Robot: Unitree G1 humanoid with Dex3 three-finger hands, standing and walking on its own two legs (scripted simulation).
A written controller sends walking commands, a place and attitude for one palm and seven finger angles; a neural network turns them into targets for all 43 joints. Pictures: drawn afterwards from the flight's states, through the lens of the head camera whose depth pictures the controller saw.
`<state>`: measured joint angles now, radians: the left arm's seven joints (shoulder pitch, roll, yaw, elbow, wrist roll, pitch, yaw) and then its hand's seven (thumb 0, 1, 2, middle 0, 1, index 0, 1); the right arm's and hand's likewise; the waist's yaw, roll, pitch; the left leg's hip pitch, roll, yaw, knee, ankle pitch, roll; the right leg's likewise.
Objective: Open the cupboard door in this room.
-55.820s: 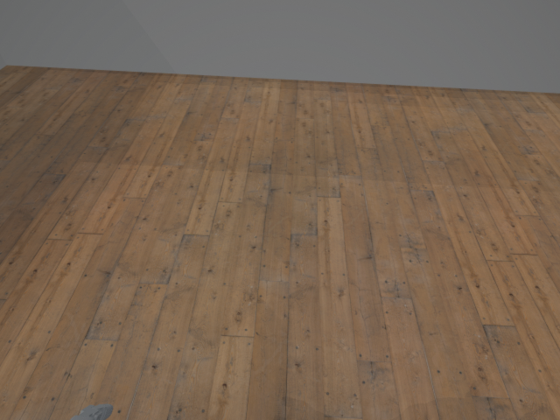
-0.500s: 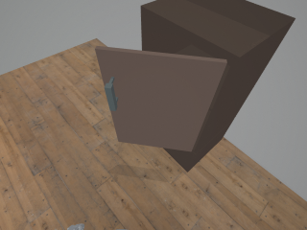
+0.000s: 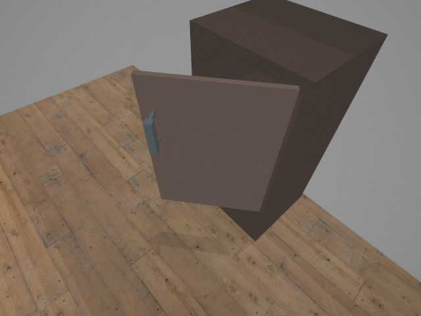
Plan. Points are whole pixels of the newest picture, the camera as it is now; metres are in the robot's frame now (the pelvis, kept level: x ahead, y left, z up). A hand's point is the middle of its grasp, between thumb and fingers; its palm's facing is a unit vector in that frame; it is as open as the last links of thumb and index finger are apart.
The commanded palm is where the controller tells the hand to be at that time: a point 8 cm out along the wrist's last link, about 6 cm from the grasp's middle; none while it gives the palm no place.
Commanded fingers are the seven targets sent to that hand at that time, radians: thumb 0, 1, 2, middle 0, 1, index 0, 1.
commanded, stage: come to a stop and stand still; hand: left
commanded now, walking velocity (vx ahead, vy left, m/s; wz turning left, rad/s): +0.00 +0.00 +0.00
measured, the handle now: (153, 132) +0.59 +0.20 -0.04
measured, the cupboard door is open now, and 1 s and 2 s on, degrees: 40 40 40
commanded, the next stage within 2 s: look again from close up in 0.22 s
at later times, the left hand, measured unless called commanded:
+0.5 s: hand out of the picture +0.01 +0.17 -0.18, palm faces +0.01 -0.98 -0.21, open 7.3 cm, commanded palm none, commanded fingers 0.00 0.90 0.90 -0.20 -0.30 -0.20 -0.30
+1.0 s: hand out of the picture +0.02 +0.20 -0.18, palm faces -0.01 -0.97 -0.24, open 7.4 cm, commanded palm none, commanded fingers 0.00 0.90 0.90 -0.20 -0.30 -0.20 -0.30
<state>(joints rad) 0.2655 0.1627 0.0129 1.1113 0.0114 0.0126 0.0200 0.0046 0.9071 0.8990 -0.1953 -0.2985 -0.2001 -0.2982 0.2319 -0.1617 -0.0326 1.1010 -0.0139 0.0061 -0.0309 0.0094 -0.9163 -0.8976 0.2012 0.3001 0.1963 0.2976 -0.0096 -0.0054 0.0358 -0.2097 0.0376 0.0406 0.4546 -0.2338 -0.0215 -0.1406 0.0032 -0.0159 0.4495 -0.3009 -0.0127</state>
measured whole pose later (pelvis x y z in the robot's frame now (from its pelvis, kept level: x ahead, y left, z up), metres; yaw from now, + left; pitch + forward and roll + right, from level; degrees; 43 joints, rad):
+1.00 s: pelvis +0.00 +0.01 +0.00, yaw -1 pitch +0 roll +0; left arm 0.27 0.18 -0.01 1.07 0.02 -0.02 0.05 0.00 0.91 0.90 -0.20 -0.30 -0.20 -0.30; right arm 0.23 -0.19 0.00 1.06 -0.01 -0.01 -0.02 0.01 -0.91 -0.90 0.20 0.30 0.20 0.30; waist 0.00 0.01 0.04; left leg -0.24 0.03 0.05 0.53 -0.28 0.00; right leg -0.16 0.00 0.00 0.49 -0.33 0.01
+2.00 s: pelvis -0.04 +0.02 +0.00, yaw +1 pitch -2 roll +0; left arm 0.31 0.19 -0.02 1.09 0.02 -0.02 0.03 0.00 0.91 0.90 -0.20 -0.30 -0.20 -0.30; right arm 0.25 -0.18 0.00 1.11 -0.01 -0.02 -0.01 0.01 -0.91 -0.90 0.20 0.30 0.20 0.30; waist 0.01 -0.02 0.01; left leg -0.24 0.00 0.03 0.44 -0.16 0.02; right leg -0.17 -0.03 -0.02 0.44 -0.24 0.02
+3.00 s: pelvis +0.03 +0.04 +0.00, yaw -6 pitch -1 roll +0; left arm 0.36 0.14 0.04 1.07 0.03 0.01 0.01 0.01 0.91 0.90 -0.20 -0.30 -0.20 -0.30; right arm 0.37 -0.12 0.00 1.08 -0.03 -0.07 -0.03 0.01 -0.91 -0.90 0.20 0.30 0.19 0.30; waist -0.01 -0.03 0.03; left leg -0.15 0.01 0.16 0.46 -0.30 0.05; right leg -0.41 -0.05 -0.06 0.94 -0.44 -0.04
